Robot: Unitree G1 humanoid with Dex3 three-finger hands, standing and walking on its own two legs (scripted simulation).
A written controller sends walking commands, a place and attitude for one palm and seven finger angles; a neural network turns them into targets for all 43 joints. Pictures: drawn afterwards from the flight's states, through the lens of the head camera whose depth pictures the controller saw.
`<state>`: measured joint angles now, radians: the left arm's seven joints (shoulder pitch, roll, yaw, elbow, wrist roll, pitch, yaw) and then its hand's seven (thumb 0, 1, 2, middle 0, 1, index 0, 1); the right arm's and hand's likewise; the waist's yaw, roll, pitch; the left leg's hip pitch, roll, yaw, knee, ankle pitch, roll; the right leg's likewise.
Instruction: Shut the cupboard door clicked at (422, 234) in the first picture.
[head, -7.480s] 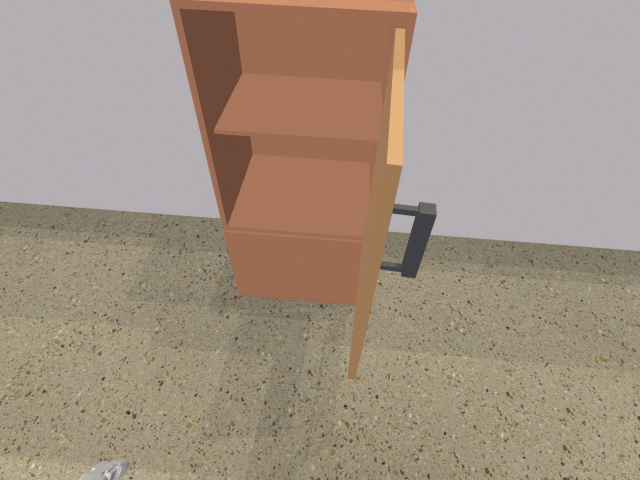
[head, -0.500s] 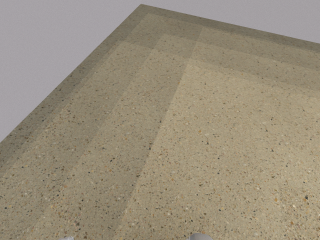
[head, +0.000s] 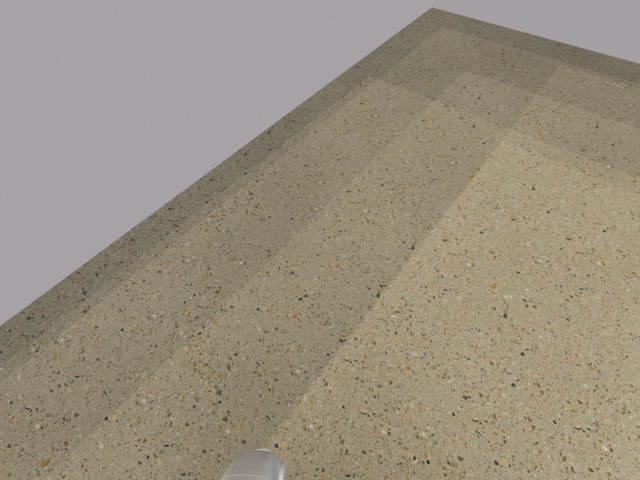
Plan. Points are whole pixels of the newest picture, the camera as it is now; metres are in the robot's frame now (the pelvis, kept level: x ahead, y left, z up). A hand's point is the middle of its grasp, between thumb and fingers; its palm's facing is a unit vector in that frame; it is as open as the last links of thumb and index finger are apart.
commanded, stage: walk to a spot facing it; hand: left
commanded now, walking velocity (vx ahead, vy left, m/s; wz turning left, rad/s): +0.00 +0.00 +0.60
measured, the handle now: out of the picture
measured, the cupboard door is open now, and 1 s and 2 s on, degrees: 86 86 86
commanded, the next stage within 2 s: none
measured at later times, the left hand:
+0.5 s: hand out of the picture +0.07 +0.29 -0.16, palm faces +0.30 -0.92 -0.26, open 7.3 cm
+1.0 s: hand out of the picture -0.03 +0.21 -0.15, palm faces +0.56 -0.78 -0.27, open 7.3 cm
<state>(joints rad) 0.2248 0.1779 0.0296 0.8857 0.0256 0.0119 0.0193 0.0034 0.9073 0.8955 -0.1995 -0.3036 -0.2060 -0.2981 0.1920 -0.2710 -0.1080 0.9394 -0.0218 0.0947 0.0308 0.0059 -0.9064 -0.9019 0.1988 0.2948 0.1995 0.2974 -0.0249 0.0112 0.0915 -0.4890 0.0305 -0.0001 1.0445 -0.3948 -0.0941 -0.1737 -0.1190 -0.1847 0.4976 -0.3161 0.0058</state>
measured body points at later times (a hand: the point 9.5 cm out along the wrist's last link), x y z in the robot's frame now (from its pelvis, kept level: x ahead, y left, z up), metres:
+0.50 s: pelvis +0.01 +0.05 +0.00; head +0.05 +0.08 +0.45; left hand +0.06 +0.34 -0.14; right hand +0.16 -0.17 -0.13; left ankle -0.02 +0.14 -0.74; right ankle +0.06 -0.11 -0.68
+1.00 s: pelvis +0.03 +0.01 +0.00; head +0.07 +0.01 +0.45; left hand -0.06 +0.25 -0.13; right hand +0.23 -0.18 -0.15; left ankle -0.08 +0.13 -0.67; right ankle +0.08 -0.08 -0.74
